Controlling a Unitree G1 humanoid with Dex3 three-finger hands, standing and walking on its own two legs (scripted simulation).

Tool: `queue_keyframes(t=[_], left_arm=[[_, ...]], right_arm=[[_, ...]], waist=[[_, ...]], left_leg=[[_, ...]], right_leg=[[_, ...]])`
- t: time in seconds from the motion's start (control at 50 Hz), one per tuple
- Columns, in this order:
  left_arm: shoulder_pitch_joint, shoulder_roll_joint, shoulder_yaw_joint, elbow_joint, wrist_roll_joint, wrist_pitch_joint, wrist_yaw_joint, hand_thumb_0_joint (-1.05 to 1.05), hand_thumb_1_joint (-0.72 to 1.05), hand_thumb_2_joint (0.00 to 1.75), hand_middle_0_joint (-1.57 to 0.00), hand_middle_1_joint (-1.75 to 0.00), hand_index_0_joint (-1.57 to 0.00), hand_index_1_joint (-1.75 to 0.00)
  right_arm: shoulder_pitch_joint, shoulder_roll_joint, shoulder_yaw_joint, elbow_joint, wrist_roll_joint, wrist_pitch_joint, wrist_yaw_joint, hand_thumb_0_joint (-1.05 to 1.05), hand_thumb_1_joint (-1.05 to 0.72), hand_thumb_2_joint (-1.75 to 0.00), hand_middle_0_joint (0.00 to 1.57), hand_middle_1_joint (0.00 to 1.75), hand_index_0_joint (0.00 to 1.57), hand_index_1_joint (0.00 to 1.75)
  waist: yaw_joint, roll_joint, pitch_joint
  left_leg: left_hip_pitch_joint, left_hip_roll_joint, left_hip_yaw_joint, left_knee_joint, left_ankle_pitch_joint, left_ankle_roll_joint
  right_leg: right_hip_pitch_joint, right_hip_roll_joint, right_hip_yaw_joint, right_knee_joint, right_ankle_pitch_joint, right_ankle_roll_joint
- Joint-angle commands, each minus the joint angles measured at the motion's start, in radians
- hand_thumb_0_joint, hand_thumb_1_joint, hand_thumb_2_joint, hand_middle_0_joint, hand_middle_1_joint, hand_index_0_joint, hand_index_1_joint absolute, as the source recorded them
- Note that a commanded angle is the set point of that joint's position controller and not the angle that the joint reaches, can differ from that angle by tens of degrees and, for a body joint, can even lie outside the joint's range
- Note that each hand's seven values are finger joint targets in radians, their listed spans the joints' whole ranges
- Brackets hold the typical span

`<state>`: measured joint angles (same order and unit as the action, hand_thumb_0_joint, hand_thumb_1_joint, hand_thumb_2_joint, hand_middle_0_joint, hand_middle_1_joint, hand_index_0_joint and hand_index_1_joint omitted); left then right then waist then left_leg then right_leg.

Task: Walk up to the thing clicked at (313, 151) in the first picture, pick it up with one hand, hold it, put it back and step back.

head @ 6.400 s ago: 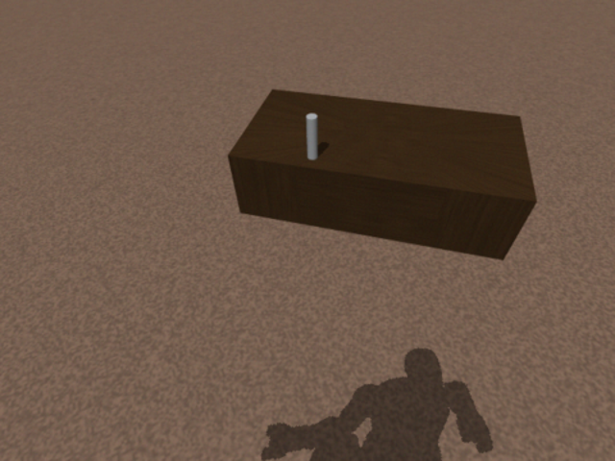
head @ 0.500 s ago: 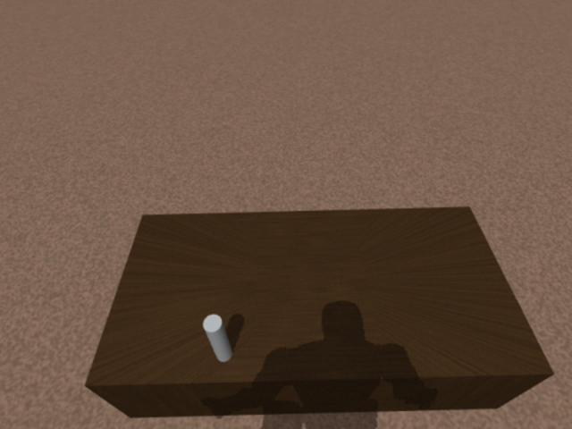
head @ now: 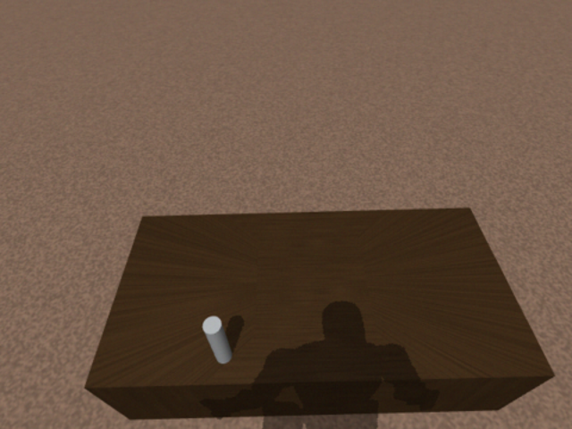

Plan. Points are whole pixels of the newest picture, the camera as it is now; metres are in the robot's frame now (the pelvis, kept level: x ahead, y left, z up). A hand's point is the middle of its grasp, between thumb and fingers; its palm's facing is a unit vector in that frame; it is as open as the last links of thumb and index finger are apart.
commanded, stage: stand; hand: left
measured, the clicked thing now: (218, 341) +0.40 +0.18 -0.36
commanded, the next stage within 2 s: go down in 0.60 s
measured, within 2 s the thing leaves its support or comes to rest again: neither
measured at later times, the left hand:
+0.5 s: hand out of the picture +0.07 +0.25 -0.16, palm faces -0.04 -0.94 -0.34, open 7.4 cm
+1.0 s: hand out of the picture +0.15 +0.26 -0.15, palm faces +0.03 -0.94 -0.35, open 12.6 cm
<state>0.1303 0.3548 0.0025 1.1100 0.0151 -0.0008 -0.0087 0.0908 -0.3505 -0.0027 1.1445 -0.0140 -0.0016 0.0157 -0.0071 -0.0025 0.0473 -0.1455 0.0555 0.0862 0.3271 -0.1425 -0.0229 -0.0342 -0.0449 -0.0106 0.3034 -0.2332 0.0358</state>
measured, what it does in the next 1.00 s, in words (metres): stands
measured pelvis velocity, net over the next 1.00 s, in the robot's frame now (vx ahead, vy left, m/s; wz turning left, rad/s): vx -0.01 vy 0.00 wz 0.02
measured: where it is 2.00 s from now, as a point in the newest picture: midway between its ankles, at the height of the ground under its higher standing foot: outside the picture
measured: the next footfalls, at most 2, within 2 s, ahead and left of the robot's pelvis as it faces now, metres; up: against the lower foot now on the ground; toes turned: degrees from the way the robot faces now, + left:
none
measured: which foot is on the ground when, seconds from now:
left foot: down 0.00-1.00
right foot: down 0.00-1.00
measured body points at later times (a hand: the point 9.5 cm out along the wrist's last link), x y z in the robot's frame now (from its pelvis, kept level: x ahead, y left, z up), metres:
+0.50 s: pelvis +0.00 +0.00 +0.00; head +0.01 +0.00 +0.45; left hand +0.07 +0.30 -0.13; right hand +0.08 -0.30 -0.13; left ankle +0.02 +0.13 -0.75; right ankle -0.04 -0.14 -0.75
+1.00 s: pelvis -0.01 +0.00 -0.01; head +0.03 +0.00 +0.44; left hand +0.15 +0.31 -0.12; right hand +0.08 -0.26 -0.13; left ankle +0.02 +0.13 -0.75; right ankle -0.04 -0.14 -0.75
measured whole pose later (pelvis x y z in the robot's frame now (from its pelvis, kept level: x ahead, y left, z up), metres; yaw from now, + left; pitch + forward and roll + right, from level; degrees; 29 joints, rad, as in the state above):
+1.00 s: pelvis -0.01 +0.00 -0.01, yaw +1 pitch +4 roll +0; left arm -0.01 0.34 0.17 0.94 0.09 0.08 -0.04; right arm 0.25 -0.24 -0.02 0.78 0.03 -0.04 -0.03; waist -0.03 0.00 0.02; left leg -0.37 0.06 0.06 0.49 -0.18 -0.02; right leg -0.26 -0.04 -0.03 0.48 -0.30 0.03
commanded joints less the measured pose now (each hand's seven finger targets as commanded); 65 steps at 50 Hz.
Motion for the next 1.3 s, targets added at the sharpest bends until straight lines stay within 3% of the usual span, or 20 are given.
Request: queue_keyframes(t=[0.0,0.66,0.68,0.7,0.72,0.74,0.76,0.78,0.8,0.84,0.86,0.88,0.94,1.04,1.08,1.12,1.14,1.2,1.22,1.28], left_arm=[[-0.031,0.218,0.039,-0.056,-0.005,-0.025,0.017,0.0,0.9,0.9,-0.2,-0.3,-0.2,-0.3],[-0.025,0.218,0.037,-0.062,-0.002,-0.026,0.018,0.0,0.9,0.9,-0.2,-0.3,-0.2,-0.3],[-0.025,0.222,0.04,-0.064,-0.001,-0.026,0.019,0.0,0.82,0.82,-0.12,-0.22,-0.12,-0.22],[-0.376,0.031,0.037,-0.415,-0.051,-0.117,0.03,0.0,0.74,0.74,-0.04,-0.14,-0.04,-0.14],[-0.477,0.09,0.059,-0.336,-0.05,-0.109,0.037,0.0,0.66,0.66,-0.02,-0.06,-0.03,-0.06],[-0.3,0.19,0.124,-0.186,-0.026,-0.073,0.039,0.0,0.58,0.58,-0.02,-0.05,-0.03,-0.04],[-0.261,0.226,0.15,-0.117,-0.002,-0.053,0.032,0.0,0.5,0.5,-0.02,-0.06,-0.03,-0.04],[-0.329,0.254,0.169,-0.138,0.016,-0.049,0.018,0.0,0.42,0.42,-0.02,-0.07,-0.04,-0.05],[-0.299,0.285,0.203,-0.135,0.043,-0.052,0.009,0.0,0.34,0.34,-0.02,-0.08,-0.04,-0.06],[-0.135,0.222,0.213,-0.101,0.075,-0.016,-0.011,0.0,0.18,0.2,-0.03,-0.1,-0.04,-0.08],[-0.135,0.203,0.207,-0.142,0.083,0.002,-0.016,0.0,0.1,0.18,-0.04,-0.09,-0.05,-0.07],[-0.12,0.223,0.219,-0.182,0.089,0.022,-0.016,0.0,0.02,0.16,-0.05,-0.09,-0.06,-0.07],[-0.081,0.19,0.216,-0.262,0.081,0.098,-0.019,0.0,-0.15,0.14,-0.05,-0.09,-0.06,-0.08],[-0.131,0.184,0.202,-0.387,0.065,0.192,-0.031,0.0,-0.41,0.12,-0.06,-0.1,-0.06,-0.1],[-0.152,0.185,0.207,-0.455,0.062,0.201,-0.038,0.0,-0.46,0.12,-0.06,-0.11,-0.06,-0.11],[-0.096,0.185,0.214,-0.44,0.061,0.218,-0.047,0.0,-0.5,0.11,-0.07,-0.11,-0.06,-0.11],[-0.144,0.21,0.221,-0.53,0.06,0.214,-0.051,0.0,-0.5,0.12,-0.06,-0.11,-0.06,-0.12],[-0.07,0.188,0.216,-0.509,0.069,0.235,-0.066,0.0,-0.52,0.12,-0.07,-0.12,-0.06,-0.12],[-0.114,0.213,0.228,-0.593,0.07,0.232,-0.069,0.0,-0.5,0.12,-0.07,-0.13,-0.06,-0.13],[-0.047,0.22,0.243,-0.607,0.08,0.253,-0.074,0.0,-0.52,0.12,-0.07,-0.12,-0.06,-0.12]], right_arm=[[-0.041,-0.215,-0.042,-0.058,0.004,-0.028,-0.019,0.0,-0.9,-0.9,0.2,0.3,0.2,0.3],[-0.042,-0.216,-0.047,-0.062,0.006,-0.026,-0.018,0.0,-0.9,-0.9,0.2,0.3,0.2,0.3],[-0.04,-0.214,-0.048,-0.065,0.004,-0.026,-0.018,0.0,-0.98,-0.98,0.2,0.31,0.21,0.31],[0.017,-0.048,-0.004,-0.348,0.073,-0.073,-0.037,0.0,-1.05,-0.94,0.2,0.3,0.2,0.3],[0.067,-0.079,-0.011,-0.3,0.075,-0.07,-0.048,0.0,-1.05,-0.94,0.2,0.3,0.2,0.3],[0.108,-0.115,-0.033,-0.305,0.079,-0.059,-0.059,0.0,-1.04,-0.93,0.2,0.3,0.2,0.3],[0.126,-0.119,-0.047,-0.317,0.071,-0.056,-0.06,0.0,-1.02,-0.93,0.2,0.3,0.2,0.3],[0.131,-0.113,-0.053,-0.348,0.068,-0.058,-0.062,0.0,-1.01,-0.93,0.2,0.3,0.2,0.3],[0.136,-0.115,-0.073,-0.372,0.053,-0.065,-0.064,0.0,-0.99,-0.92,0.2,0.3,0.2,0.3],[0.166,-0.095,-0.086,-0.408,0.036,-0.071,-0.06,0.0,-0.96,-0.91,0.2,0.3,0.2,0.3],[0.167,-0.092,-0.09,-0.431,0.038,-0.074,-0.06,0.0,-0.96,-0.91,0.2,0.3,0.2,0.3],[0.154,-0.09,-0.092,-0.452,0.042,-0.077,-0.062,0.0,-0.94,-0.9,0.2,0.3,0.2,0.3],[0.129,-0.077,-0.086,-0.508,0.049,-0.088,-0.062,0.0,-0.93,-0.9,0.2,0.3,0.2,0.3],[0.125,-0.066,-0.075,-0.552,0.05,-0.103,-0.069,0.0,-0.88,-0.89,0.2,0.3,0.2,0.3],[0.126,-0.062,-0.075,-0.569,0.05,-0.116,-0.075,0.0,-0.86,-0.89,0.2,0.3,0.2,0.3],[0.142,-0.059,-0.069,-0.561,0.048,-0.122,-0.079,0.0,-0.86,-0.89,0.2,0.3,0.2,0.3],[0.128,-0.06,-0.071,-0.577,0.047,-0.127,-0.081,0.0,-0.86,-0.89,0.2,0.3,0.2,0.3],[0.146,-0.054,-0.066,-0.565,0.042,-0.136,-0.093,0.0,-0.86,-0.89,0.2,0.3,0.2,0.3],[0.132,-0.062,-0.072,-0.58,0.041,-0.142,-0.097,0.0,-0.85,-0.88,0.2,0.3,0.2,0.3],[0.136,-0.058,-0.07,-0.582,0.038,-0.147,-0.109,0.0,-0.85,-0.88,0.2,0.3,0.2,0.3]], waist=[[0.005,0.004,-0.07],[0.003,-0.004,-0.061],[0.002,-0.012,-0.073],[-0.115,0.063,0.036],[-0.078,0.006,-0.017],[-0.05,0.005,-0.022],[-0.042,-0.028,-0.056],[-0.032,-0.031,-0.086],[-0.008,-0.017,-0.159],[0.028,0.026,-0.233],[0.028,0.043,-0.248],[0.035,0.056,-0.249],[0.024,0.058,-0.224],[-0.007,0.019,-0.181],[-0.011,0.037,-0.194],[-0.017,-0.002,-0.194],[-0.012,0.02,-0.209],[-0.024,0.03,-0.225],[-0.019,0.052,-0.243],[-0.017,0.056,-0.266]], left_leg=[[0.097,0.104,-0.098,-0.026,0.168,0.033],[0.096,0.102,-0.101,-0.029,0.156,0.035],[0.108,0.104,-0.098,-0.025,0.161,0.036],[-0.055,-0.046,0.002,0.025,-0.01,0.03],[-0.033,-0.041,-0.01,0.032,-0.025,0.032],[-0.045,-0.04,-0.01,0.038,-0.034,0.032],[-0.062,-0.044,-0.016,0.066,-0.021,0.035],[-0.073,-0.043,-0.02,0.087,-0.003,0.038],[-0.057,-0.045,-0.021,0.109,0.035,0.036],[-0.057,-0.055,-0.026,0.13,0.104,0.025],[-0.047,-0.057,-0.026,0.126,0.108,0.023],[-0.05,-0.059,-0.027,0.123,0.114,0.022],[-0.069,-0.055,-0.034,0.119,0.081,0.021],[-0.103,-0.048,-0.035,0.145,0.019,0.025],[-0.103,-0.046,-0.039,0.161,0.017,0.023],[-0.121,-0.045,-0.042,0.184,0.022,0.028],[-0.126,-0.048,-0.041,0.196,0.037,0.028],[-0.126,-0.046,-0.042,0.231,0.056,0.027],[-0.122,-0.045,-0.044,0.24,0.076,0.024],[-0.129,-0.046,-0.05,0.274,0.111,0.026]], right_leg=[[-0.08,-0.106,0.062,-0.052,0.182,-0.046],[-0.089,-0.104,0.058,-0.064,0.171,-0.046],[-0.085,-0.104,0.058,-0.058,0.178,-0.048],[-0.308,0.04,-0.001,0.017,0.11,-0.043],[-0.257,0.038,-0.016,0.019,0.083,-0.041],[-0.248,0.047,-0.029,0.025,0.05,-0.047],[-0.255,0.047,-0.03,0.039,0.048,-0.049],[-0.261,0.047,-0.031,0.066,0.064,-0.049],[-0.241,0.04,-0.024,0.094,0.106,-0.048],[-0.211,0.039,-0.03,0.126,0.15,-0.054],[-0.211,0.041,-0.029,0.129,0.15,-0.056],[-0.208,0.043,-0.032,0.121,0.151,-0.054],[-0.227,0.05,-0.042,0.116,0.106,-0.056],[-0.292,0.052,-0.047,0.14,0.048,-0.048],[-0.312,0.052,-0.047,0.157,0.046,-0.049],[-0.315,0.052,-0.046,0.174,0.051,-0.043],[-0.315,0.048,-0.042,0.183,0.07,-0.042],[-0.335,0.048,-0.039,0.216,0.089,-0.038],[-0.339,0.048,-0.04,0.229,0.108,-0.038],[-0.347,0.048,-0.04,0.255,0.14,-0.035]])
